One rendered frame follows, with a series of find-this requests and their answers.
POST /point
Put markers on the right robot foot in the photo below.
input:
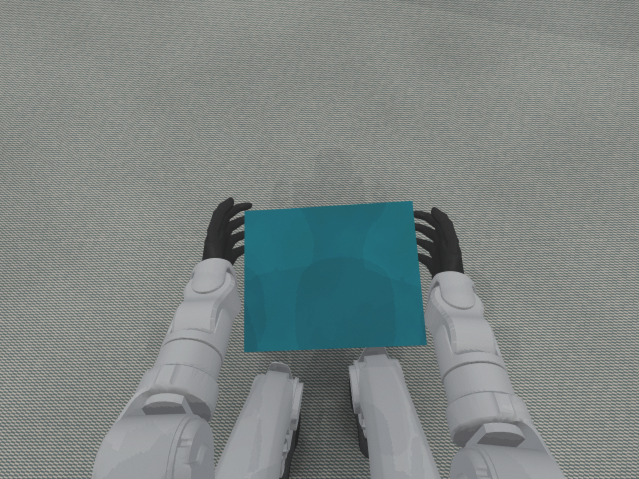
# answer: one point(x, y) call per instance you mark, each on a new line
point(363, 445)

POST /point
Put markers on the robot foot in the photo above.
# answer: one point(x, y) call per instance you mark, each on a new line
point(363, 445)
point(294, 443)

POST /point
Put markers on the carton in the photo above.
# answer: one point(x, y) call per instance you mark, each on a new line
point(331, 277)

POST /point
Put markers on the robot right forearm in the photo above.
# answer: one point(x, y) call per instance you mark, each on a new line
point(482, 406)

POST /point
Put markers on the robot left hand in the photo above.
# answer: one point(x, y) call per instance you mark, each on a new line
point(219, 242)

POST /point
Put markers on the robot right hand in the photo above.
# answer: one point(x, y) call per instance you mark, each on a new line
point(445, 251)

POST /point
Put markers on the right robot upper arm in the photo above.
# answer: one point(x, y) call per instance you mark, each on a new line
point(481, 461)

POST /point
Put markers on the left robot upper arm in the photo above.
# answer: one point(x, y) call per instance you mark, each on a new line
point(165, 446)

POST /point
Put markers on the robot left forearm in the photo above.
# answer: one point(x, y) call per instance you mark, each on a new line
point(184, 377)

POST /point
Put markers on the left robot foot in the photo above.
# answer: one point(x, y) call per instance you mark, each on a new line
point(294, 443)

